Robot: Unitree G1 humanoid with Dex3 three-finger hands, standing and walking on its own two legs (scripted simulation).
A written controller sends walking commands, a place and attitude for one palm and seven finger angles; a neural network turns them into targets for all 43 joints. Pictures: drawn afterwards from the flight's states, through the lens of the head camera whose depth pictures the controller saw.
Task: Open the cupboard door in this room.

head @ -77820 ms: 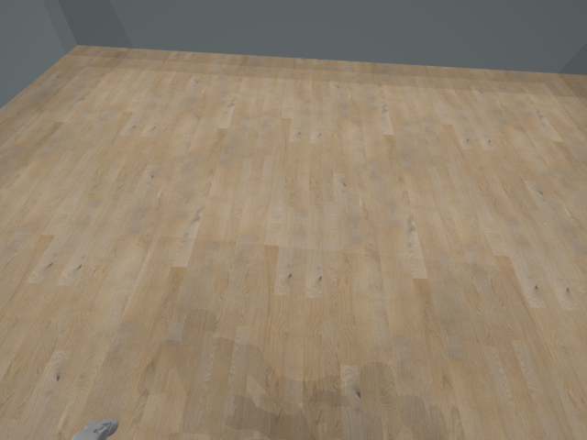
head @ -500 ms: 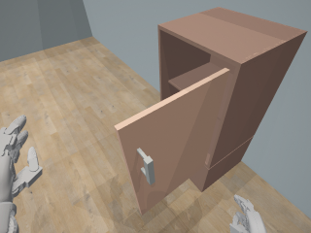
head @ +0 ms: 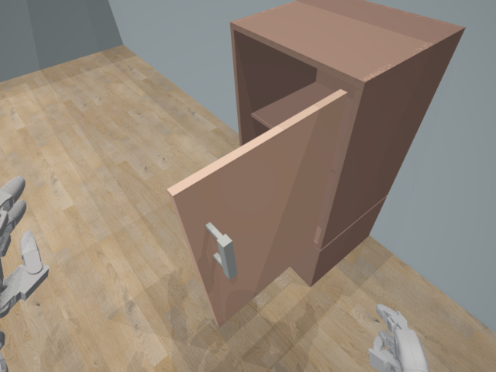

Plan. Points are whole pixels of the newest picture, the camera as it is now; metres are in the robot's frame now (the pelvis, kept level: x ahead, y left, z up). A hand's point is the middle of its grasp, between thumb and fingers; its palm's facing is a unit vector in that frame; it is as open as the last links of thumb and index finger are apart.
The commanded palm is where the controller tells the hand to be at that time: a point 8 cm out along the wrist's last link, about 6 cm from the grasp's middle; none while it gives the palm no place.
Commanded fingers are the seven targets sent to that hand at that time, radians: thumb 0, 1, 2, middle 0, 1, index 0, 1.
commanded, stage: step back with the hand held close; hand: left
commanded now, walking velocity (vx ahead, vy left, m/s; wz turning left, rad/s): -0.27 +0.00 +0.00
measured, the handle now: (221, 251) +0.33 +0.08 -0.02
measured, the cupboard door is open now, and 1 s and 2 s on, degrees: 92 92 92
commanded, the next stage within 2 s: stop stepping back and stand still in 1.12 s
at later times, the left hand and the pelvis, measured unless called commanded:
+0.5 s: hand out of the picture +0.13 +0.29 +0.15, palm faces +0.42 -0.75 -0.50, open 7.4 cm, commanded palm +0.07 +0.32 +0.17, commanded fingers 0.00 0.90 0.90 -0.20 -0.30 -0.20 -0.30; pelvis -0.07 +0.02 -0.02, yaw +1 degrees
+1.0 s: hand out of the picture +0.09 +0.30 +0.16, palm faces +0.46 -0.75 -0.48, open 7.4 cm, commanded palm +0.03 +0.33 +0.17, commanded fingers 0.00 0.90 0.90 -0.20 -0.30 -0.20 -0.30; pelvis -0.10 +0.02 -0.01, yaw +1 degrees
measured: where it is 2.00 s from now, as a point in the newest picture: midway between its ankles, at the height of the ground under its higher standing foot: outside the picture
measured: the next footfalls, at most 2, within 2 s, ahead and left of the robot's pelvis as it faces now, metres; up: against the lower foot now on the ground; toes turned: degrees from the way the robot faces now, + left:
right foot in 1.06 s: -0.25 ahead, -0.07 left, +0.00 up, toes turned -3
left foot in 1.66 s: -0.14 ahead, +0.11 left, +0.00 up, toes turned -3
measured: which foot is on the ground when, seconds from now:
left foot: down 0.00-1.00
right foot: down 0.00-0.82, up 0.84-1.00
